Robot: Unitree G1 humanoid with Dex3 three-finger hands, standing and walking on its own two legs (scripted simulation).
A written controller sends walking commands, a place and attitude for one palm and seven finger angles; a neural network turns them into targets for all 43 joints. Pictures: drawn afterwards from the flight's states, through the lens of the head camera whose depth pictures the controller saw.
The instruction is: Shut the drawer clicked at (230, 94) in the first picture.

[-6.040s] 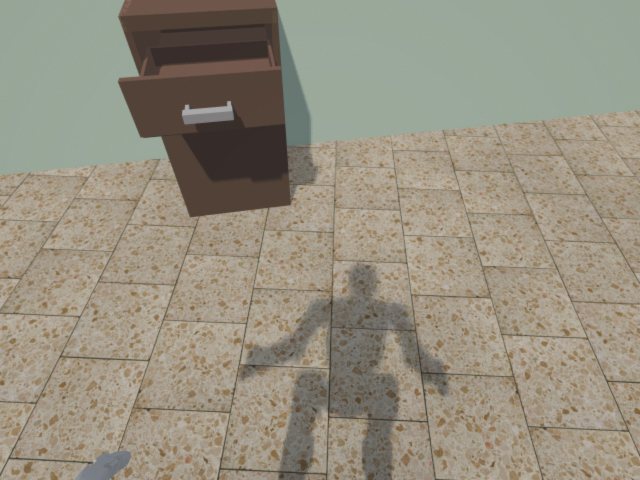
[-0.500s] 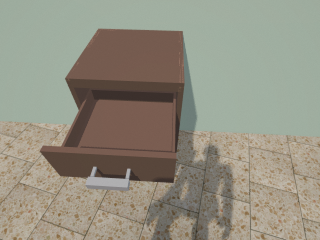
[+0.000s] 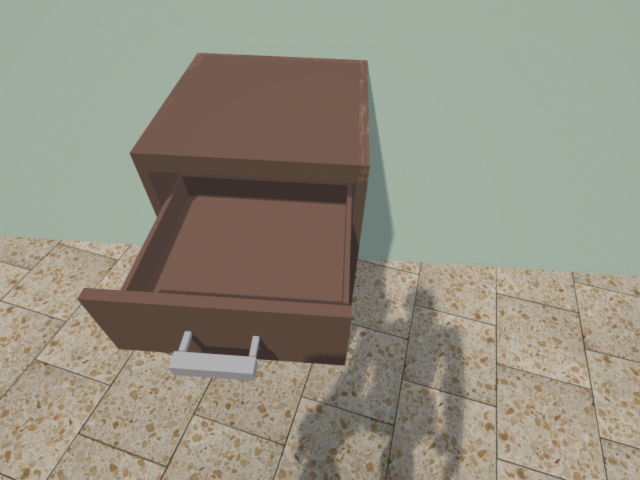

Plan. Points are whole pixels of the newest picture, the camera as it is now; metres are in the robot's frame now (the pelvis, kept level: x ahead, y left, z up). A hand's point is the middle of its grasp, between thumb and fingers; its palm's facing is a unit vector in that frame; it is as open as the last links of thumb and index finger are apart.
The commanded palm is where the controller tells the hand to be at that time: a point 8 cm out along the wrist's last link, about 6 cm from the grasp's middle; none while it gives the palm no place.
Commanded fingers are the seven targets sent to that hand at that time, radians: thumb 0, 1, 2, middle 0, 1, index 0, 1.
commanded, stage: look again from close up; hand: left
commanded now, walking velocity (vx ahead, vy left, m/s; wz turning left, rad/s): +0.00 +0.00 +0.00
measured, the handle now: (217, 352) +0.31 +0.18 -0.09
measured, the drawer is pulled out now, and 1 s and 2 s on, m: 0.29 0.29 0.29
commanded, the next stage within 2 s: raise the hand and make a fist in 0.20 s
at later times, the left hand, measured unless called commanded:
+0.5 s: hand (181, 448) +0.17 +0.18 -0.04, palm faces +0.23 -0.96 -0.16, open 7.0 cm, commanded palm +0.08 +0.21 -0.06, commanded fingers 0.00 0.90 0.90 -0.42 -0.54 -0.42 -0.54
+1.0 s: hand (225, 470) +0.14 +0.12 -0.02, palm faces -0.10 -0.99 -0.04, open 4.5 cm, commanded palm +0.10 +0.20 -0.03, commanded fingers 0.00 0.90 0.90 -0.92 -1.08 -0.92 -1.08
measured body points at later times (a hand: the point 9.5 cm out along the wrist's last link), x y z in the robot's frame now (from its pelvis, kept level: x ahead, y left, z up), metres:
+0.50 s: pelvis -0.01 +0.00 -0.01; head -0.01 -0.03 +0.44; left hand +0.15 +0.23 -0.03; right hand +0.08 -0.26 -0.14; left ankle -0.04 +0.10 -0.74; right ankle +0.03 -0.11 -0.74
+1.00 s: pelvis -0.04 -0.03 -0.10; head +0.04 -0.02 +0.34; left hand +0.14 +0.17 -0.02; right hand +0.21 -0.19 -0.17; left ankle -0.04 +0.10 -0.74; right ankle +0.03 -0.11 -0.74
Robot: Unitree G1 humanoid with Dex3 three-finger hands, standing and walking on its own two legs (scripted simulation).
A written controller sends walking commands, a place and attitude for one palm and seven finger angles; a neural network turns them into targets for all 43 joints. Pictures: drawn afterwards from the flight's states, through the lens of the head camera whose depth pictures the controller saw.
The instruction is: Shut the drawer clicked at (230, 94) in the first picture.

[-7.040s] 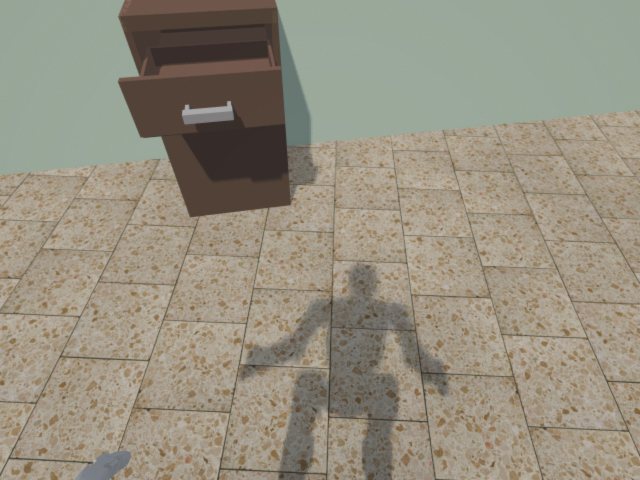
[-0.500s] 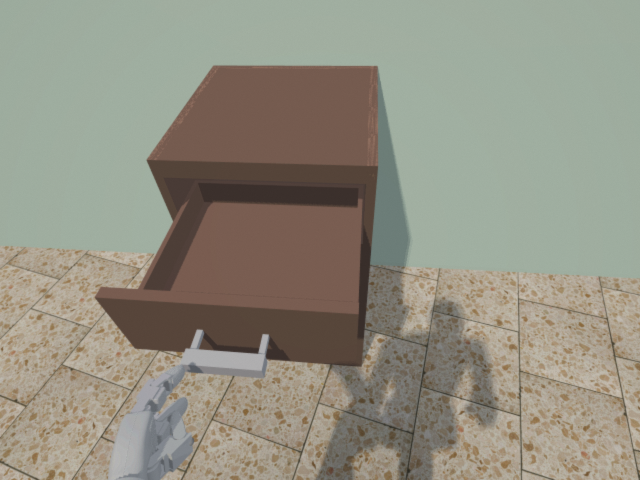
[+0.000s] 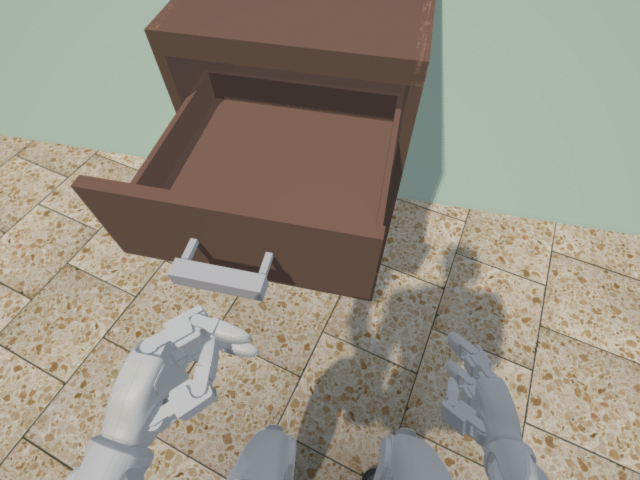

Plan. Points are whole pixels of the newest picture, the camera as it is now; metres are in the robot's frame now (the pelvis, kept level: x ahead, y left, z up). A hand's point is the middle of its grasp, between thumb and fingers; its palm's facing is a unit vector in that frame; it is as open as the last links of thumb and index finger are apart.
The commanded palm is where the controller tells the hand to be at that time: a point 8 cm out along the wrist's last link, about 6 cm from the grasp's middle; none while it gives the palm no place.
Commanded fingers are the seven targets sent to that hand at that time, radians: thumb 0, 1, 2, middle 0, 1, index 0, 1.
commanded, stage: raise the hand and make a fist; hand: left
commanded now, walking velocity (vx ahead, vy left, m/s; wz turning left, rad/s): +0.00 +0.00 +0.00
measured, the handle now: (224, 265) +0.37 +0.17 +0.02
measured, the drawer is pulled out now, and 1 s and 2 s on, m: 0.29 0.29 0.29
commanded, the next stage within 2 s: bring the fist close to the handle in 1.20 s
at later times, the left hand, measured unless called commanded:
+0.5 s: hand (191, 392) +0.19 +0.14 +0.10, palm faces -0.12 -0.99 -0.04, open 3.1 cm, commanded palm +0.16 +0.20 +0.10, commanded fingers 0.00 0.90 0.90 -1.40 -1.60 -1.40 -1.60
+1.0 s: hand (186, 382) +0.20 +0.14 +0.12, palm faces -0.10 -1.00 -0.02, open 3.2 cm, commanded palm +0.16 +0.20 +0.12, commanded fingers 0.00 0.90 0.90 -1.40 -1.60 -1.40 -1.60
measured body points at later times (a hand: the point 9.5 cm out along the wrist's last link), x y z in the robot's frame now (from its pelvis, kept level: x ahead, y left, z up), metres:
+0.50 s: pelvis +0.02 +0.02 +0.02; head +0.07 +0.02 +0.47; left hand +0.19 +0.20 +0.10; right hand +0.22 -0.23 -0.02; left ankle +0.01 +0.12 -0.64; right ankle +0.06 -0.09 -0.64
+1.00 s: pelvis +0.03 +0.02 +0.03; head +0.07 +0.02 +0.48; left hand +0.20 +0.20 +0.12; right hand +0.22 -0.21 -0.03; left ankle +0.01 +0.12 -0.64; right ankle +0.06 -0.09 -0.64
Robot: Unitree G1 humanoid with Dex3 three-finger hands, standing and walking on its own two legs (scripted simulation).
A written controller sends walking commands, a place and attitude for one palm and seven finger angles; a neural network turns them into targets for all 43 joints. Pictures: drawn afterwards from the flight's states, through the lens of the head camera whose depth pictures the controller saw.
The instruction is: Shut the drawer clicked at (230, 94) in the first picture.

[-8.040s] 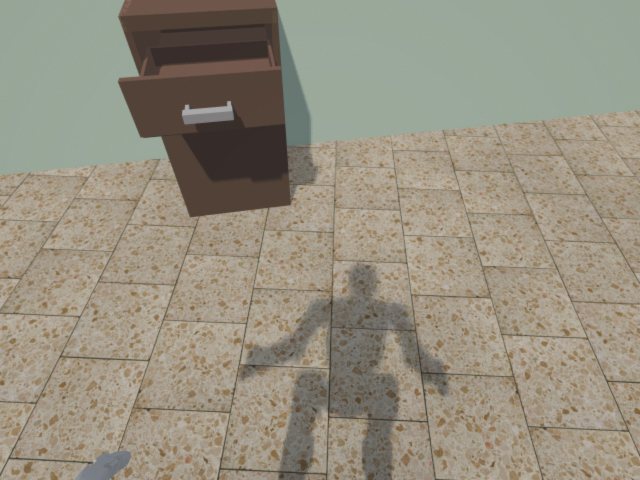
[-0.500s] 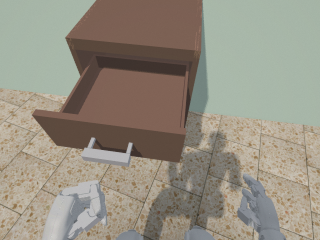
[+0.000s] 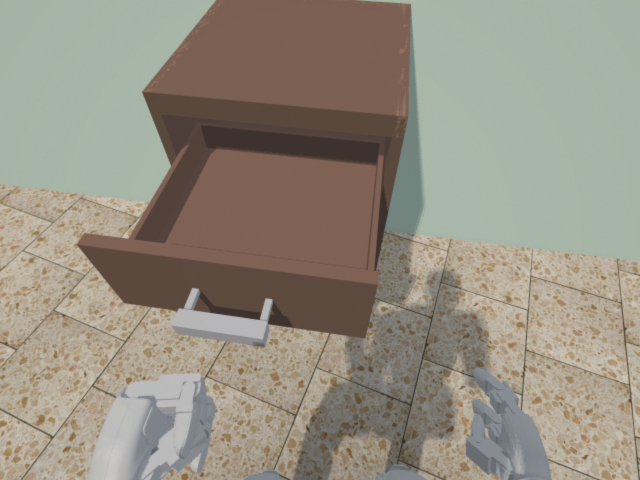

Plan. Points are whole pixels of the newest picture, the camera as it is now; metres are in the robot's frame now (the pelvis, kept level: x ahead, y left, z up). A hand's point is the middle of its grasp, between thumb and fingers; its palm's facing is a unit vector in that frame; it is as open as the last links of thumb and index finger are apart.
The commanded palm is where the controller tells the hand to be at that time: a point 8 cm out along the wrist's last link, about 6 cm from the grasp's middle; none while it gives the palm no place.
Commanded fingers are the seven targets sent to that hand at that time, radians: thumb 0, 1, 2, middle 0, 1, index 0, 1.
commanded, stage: raise the hand and make a fist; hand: left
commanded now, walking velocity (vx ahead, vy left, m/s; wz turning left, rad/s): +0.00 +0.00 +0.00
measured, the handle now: (226, 313) +0.34 +0.16 -0.02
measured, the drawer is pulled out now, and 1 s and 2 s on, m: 0.29 0.29 0.29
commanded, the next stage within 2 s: bring the fist close to the handle in 0.20 s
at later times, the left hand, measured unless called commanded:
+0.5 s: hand (213, 434) +0.17 +0.12 +0.06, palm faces -0.08 -1.00 -0.03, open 3.2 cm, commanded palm +0.14 +0.18 +0.06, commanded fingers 0.00 0.90 0.90 -1.40 -1.60 -1.40 -1.60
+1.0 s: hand (233, 401) +0.21 +0.12 +0.02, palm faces -0.11 -0.99 -0.03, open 3.2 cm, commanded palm +0.19 +0.18 +0.01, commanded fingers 0.00 0.90 0.90 -1.40 -1.60 -1.40 -1.60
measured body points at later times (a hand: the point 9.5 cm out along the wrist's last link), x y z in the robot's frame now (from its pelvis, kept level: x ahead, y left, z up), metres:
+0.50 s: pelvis +0.00 -0.01 +0.00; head +0.05 -0.01 +0.44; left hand +0.17 +0.17 +0.07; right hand +0.20 -0.23 -0.06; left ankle -0.02 +0.10 -0.67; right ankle +0.03 -0.11 -0.68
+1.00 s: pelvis -0.01 -0.01 -0.03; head +0.07 -0.01 +0.41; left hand +0.21 +0.17 +0.02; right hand +0.17 -0.25 -0.11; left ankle -0.02 +0.10 -0.67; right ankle +0.03 -0.11 -0.67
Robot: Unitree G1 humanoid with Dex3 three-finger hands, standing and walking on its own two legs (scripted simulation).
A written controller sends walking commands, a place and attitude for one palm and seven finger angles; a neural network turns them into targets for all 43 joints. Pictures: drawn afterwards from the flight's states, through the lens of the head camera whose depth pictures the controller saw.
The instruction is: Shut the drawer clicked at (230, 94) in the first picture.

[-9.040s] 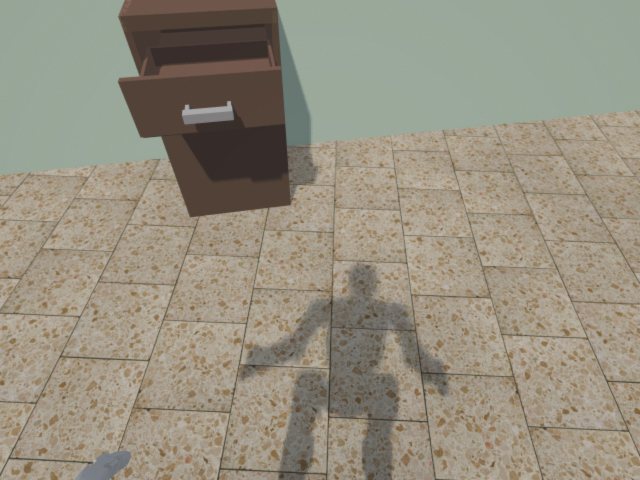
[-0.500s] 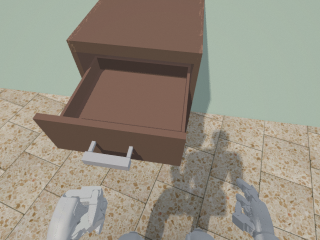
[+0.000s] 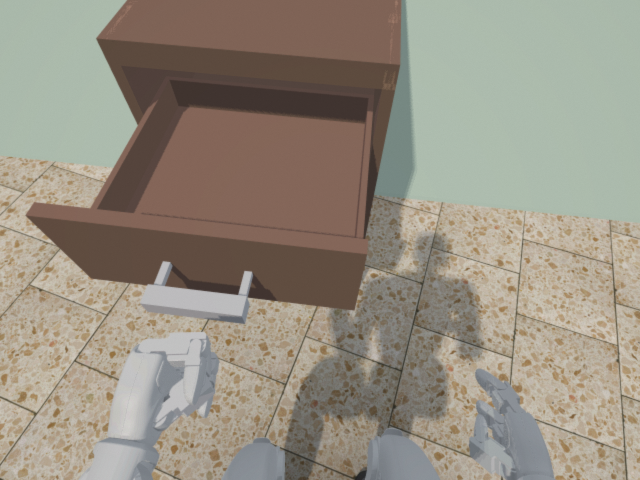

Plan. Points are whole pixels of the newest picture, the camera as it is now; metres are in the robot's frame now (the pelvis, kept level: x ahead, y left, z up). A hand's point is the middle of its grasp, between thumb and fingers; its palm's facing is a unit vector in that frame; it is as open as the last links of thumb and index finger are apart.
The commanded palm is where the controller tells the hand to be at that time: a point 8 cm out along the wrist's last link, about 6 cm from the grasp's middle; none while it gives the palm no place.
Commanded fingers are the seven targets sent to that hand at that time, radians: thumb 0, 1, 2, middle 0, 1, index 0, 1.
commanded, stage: bring the fist close to the handle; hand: left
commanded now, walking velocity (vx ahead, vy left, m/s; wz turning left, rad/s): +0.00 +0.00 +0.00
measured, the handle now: (201, 288) +0.35 +0.17 +0.01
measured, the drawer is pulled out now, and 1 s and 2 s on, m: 0.29 0.29 0.17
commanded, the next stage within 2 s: push the drawer shut in 0.70 s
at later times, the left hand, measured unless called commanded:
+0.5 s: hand (222, 366) +0.25 +0.12 +0.01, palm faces -0.13 -0.99 -0.04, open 3.3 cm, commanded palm +0.23 +0.18 +0.02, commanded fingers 0.00 0.90 0.90 -1.40 -1.60 -1.40 -1.60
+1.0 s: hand (222, 358) +0.26 +0.13 +0.01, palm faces -0.16 -0.99 -0.02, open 3.2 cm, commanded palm +0.25 +0.18 +0.02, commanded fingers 0.00 0.90 0.90 -1.40 -1.60 -1.40 -1.60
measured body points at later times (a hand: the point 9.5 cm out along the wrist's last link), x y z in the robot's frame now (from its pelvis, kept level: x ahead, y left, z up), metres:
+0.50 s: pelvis -0.01 +0.00 -0.02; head +0.10 +0.01 +0.42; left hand +0.25 +0.18 +0.02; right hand +0.18 -0.23 -0.11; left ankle -0.01 +0.11 -0.64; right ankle +0.04 -0.10 -0.64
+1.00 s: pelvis -0.01 +0.01 -0.02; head +0.10 +0.02 +0.42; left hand +0.26 +0.18 +0.02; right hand +0.18 -0.22 -0.10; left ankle -0.01 +0.11 -0.64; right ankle +0.04 -0.10 -0.64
